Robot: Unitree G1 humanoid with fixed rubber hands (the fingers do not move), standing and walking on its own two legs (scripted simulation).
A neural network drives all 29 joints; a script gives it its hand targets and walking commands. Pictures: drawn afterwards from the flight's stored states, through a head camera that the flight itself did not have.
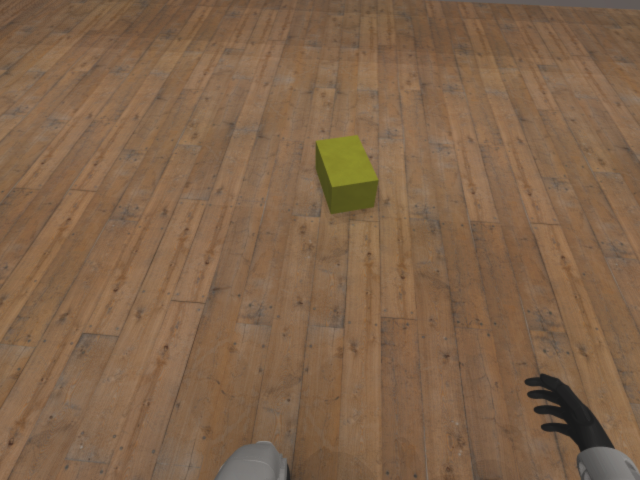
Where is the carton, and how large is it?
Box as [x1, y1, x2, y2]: [316, 135, 378, 213]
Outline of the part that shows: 357,135 316,141 316,170 331,213 373,206 378,180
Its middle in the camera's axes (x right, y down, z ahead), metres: +0.11 -0.27 +1.67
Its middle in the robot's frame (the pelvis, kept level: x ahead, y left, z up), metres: +1.32 +0.02 -0.67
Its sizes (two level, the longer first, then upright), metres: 0.296 0.191 0.159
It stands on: the floor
